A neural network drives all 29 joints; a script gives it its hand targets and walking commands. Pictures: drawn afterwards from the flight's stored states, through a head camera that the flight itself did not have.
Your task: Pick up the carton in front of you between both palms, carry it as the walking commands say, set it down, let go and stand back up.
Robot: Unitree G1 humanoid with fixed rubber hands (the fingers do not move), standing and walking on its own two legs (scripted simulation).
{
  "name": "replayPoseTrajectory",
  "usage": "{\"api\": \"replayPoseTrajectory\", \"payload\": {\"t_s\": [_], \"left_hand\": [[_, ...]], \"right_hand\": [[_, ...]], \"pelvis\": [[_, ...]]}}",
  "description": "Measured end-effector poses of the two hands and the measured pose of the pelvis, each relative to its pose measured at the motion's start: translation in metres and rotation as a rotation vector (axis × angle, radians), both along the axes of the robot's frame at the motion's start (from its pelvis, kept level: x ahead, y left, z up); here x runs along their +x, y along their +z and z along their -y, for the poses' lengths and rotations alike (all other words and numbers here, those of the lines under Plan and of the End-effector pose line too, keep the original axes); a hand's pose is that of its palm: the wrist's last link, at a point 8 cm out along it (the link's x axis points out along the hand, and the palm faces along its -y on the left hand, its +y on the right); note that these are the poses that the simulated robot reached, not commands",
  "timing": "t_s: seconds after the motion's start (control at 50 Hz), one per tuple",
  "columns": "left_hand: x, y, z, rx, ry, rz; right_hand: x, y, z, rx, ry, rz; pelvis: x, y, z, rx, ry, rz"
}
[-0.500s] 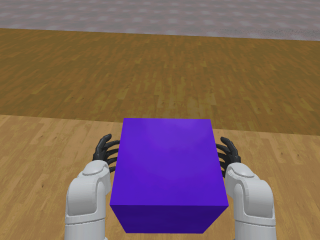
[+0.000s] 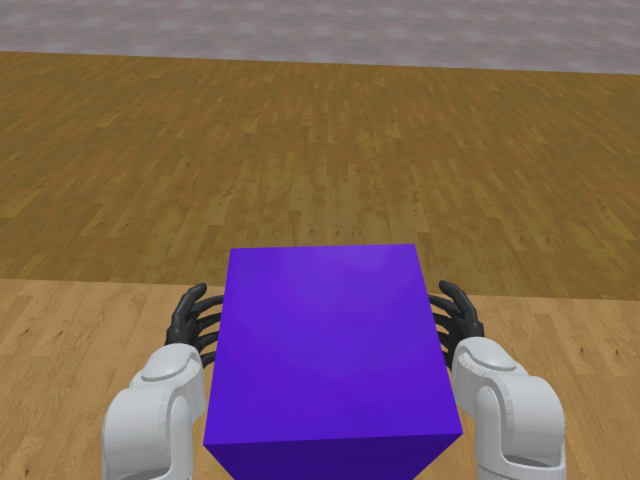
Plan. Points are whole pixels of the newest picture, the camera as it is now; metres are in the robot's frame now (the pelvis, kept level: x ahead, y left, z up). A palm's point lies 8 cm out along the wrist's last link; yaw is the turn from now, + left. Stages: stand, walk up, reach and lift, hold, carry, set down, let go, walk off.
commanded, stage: carry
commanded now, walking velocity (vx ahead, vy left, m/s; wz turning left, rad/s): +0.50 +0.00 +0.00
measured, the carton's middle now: (325, 374) +0.25 -0.01 +0.03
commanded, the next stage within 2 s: none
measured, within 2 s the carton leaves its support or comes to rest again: neither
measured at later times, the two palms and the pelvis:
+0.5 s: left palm (215, 169) +0.57 +0.15 +0.11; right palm (395, 165) +0.58 -0.16 +0.10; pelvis +0.34 -0.01 +0.00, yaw +2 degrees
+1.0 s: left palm (224, 79) +0.93 +0.17 +0.11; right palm (354, 78) +0.93 -0.13 +0.11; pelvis +0.69 +0.01 +0.01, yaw +0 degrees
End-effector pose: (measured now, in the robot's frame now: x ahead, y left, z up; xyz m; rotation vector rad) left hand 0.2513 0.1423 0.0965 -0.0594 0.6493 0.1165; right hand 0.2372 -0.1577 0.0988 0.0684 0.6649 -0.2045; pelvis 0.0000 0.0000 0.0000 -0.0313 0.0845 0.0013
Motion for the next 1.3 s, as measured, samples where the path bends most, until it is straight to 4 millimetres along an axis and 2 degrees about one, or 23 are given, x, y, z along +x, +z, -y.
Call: {"api": "replayPoseTrajectory", "payload": {"t_s": [0.08, 0.14, 0.22, 0.3, 0.38, 0.48, 0.54, 0.58, 0.62, 0.7, 0.82, 0.96, 1.02, 1.1, 1.18, 1.3], "left_hand": [[0.055, -0.021, 0.006, 0.017, 0.048, -0.001], [0.087, -0.031, 0.005, 0.026, 0.094, -0.058], [0.121, -0.026, 0.002, 0.021, 0.147, -0.103], [0.167, -0.010, 0.002, 0.026, 0.159, -0.077], [0.224, 0.005, 0.004, 0.028, 0.130, -0.027], [0.305, 0.014, 0.000, 0.023, 0.083, 0.041], [0.357, 0.008, -0.010, 0.011, 0.068, 0.060], [0.393, -0.002, -0.018, 0.002, 0.059, 0.069], [0.428, -0.013, -0.026, -0.015, 0.055, 0.040], [0.483, -0.017, -0.031, -0.006, 0.023, -0.056], [0.559, -0.002, -0.032, -0.013, -0.003, -0.053], [0.649, 0.013, -0.029, -0.009, 0.038, 0.028], [0.695, 0.009, -0.022, 0.003, 0.055, 0.041], [0.760, -0.007, -0.008, 0.034, 0.075, 0.034], [0.808, -0.016, -0.004, 0.036, 0.108, -0.053], [0.887, 0.000, -0.002, 0.024, 0.136, -0.038]], "right_hand": [[0.070, -0.025, 0.006, 0.014, 0.050, 0.000], [0.116, -0.037, 0.005, 0.020, 0.097, -0.057], [0.165, -0.032, 0.001, 0.014, 0.151, -0.101], [0.212, -0.019, 0.001, 0.017, 0.164, -0.075], [0.260, -0.007, 0.003, 0.019, 0.134, -0.025], [0.327, 0.005, 0.000, 0.016, 0.085, 0.043], [0.376, 0.003, -0.009, 0.004, 0.070, 0.062], [0.410, -0.003, -0.018, -0.005, 0.062, 0.071], [0.442, -0.011, -0.025, -0.020, 0.056, 0.042], [0.487, -0.017, -0.030, -0.007, 0.022, -0.055], [0.556, 0.000, -0.032, -0.016, -0.003, -0.053], [0.660, 0.015, -0.029, -0.014, 0.039, 0.029], [0.710, 0.007, -0.021, -0.003, 0.056, 0.042], [0.782, -0.017, -0.008, 0.027, 0.077, 0.035], [0.839, -0.027, -0.004, 0.034, 0.106, -0.052], [0.924, -0.011, -0.003, 0.039, 0.121, -0.037]], "pelvis": [[0.066, -0.022, 0.017, 0.000, 0.032, 0.035], [0.102, -0.019, 0.027, 0.004, 0.054, 0.035], [0.145, 0.000, 0.035, 0.030, 0.070, 0.021], [0.194, 0.013, 0.035, 0.054, 0.063, 0.010], [0.249, 0.017, 0.030, 0.063, 0.052, 0.007], [0.323, 0.008, 0.016, 0.053, 0.041, 0.015], [0.373, -0.004, 0.004, 0.045, 0.028, 0.022], [0.407, -0.017, -0.006, 0.042, 0.011, 0.033], [0.436, -0.021, -0.014, 0.063, 0.001, 0.034], [0.479, -0.004, -0.027, 0.035, -0.023, 0.020], [0.552, 0.016, -0.032, -0.003, -0.015, 0.005], [0.654, 0.013, -0.019, 0.004, 0.000, 0.009], [0.703, 0.002, -0.009, 0.018, 0.010, 0.017], [0.769, -0.019, 0.008, 0.013, 0.039, 0.038], [0.812, -0.009, 0.019, 0.030, 0.055, 0.031], [0.878, 0.009, 0.026, 0.052, 0.048, 0.015]]}}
